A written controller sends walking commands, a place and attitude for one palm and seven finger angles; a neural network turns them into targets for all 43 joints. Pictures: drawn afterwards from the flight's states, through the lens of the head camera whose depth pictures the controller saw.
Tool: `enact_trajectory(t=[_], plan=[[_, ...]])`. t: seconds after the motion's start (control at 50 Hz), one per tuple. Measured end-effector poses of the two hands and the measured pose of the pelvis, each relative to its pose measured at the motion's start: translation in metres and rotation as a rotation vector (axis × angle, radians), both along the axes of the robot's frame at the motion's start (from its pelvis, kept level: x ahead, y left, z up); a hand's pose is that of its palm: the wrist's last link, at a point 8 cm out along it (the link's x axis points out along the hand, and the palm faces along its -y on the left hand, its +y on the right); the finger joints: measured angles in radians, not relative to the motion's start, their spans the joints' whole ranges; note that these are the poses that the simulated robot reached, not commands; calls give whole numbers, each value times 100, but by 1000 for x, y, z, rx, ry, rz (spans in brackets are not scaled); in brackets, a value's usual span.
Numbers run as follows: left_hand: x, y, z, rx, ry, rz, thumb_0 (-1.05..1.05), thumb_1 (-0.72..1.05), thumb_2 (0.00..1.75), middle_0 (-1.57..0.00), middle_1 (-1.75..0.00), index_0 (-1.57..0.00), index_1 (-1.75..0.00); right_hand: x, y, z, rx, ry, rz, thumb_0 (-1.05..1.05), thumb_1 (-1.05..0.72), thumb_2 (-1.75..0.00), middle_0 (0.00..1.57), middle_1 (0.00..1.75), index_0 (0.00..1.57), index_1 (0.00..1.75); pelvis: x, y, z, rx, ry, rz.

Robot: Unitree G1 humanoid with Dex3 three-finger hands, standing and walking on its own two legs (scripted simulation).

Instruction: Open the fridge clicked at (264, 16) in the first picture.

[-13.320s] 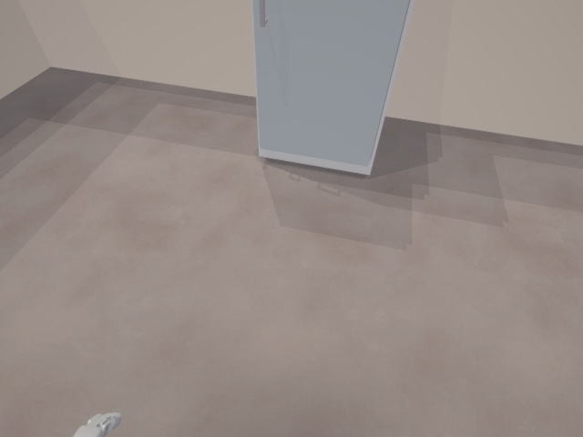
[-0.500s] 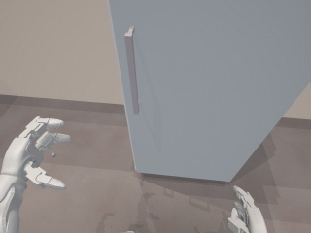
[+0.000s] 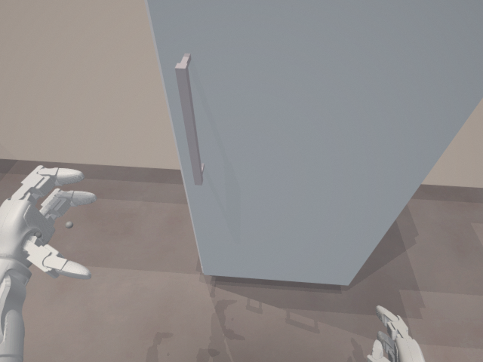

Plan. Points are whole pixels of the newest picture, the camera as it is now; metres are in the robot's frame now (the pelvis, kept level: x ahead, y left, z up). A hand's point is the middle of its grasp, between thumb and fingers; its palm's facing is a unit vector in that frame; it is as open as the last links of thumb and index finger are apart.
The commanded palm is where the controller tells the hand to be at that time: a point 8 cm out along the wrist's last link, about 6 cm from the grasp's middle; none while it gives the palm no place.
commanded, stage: raise the hand to about handle height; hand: left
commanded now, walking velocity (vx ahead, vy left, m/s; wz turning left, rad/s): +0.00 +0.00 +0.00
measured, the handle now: (193, 128) +0.52 +0.14 +0.11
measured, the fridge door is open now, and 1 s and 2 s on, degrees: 0 0 0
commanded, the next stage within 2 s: move the hooked fingers beside the handle in 0.14 s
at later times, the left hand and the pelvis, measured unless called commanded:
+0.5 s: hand (84, 216) +0.29 +0.26 +0.11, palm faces +0.01 -1.00 -0.03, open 14.0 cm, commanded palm +0.27 +0.30 +0.12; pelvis -0.01 +0.00 +0.00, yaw +0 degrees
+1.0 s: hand (126, 184) +0.36 +0.22 +0.11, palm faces +0.00 -1.00 -0.02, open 14.0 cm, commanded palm +0.33 +0.28 +0.11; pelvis +0.00 +0.00 +0.00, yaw -1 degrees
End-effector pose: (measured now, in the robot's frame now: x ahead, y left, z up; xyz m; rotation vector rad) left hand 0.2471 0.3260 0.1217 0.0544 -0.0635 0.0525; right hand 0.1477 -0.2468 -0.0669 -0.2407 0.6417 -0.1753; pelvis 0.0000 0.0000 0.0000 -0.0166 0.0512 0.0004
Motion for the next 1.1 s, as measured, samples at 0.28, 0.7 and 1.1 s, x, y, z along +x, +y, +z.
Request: enact_trajectory(t=[0.28, 0.7, 1.1], plan=[[-1, -4, -6, -14, 58, -14, -2, -50, 30, -30, -120, -30, -120, 7, 4, -3, 29, -17, 10, 1, -90, -90, 20, 30, 20, 30, -3, -2, 0, 5, 2, -1], [55, -33, -8, -35, 47, -62, -2, -50, 30, -30, -120, -30, -120, -19, 4, -13, 20, 68, -36, 1, -90, -90, 20, 30, 20, 30, -7, 3, 0, 5, 14, -6], [103, -51, -10, -36, 56, -48, -2, -50, 30, -30, -120, -30, -120, -36, -6, -26, 24, 194, -82, 1, -90, -90, 20, 30, 20, 30, 1, 1, -1, 9, 42, -15]])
